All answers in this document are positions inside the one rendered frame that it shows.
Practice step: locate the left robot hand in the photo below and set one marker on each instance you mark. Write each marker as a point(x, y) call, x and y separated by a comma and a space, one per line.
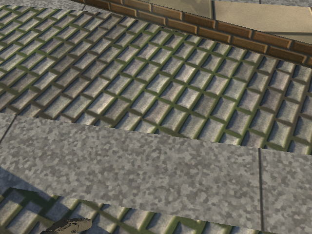
point(69, 226)

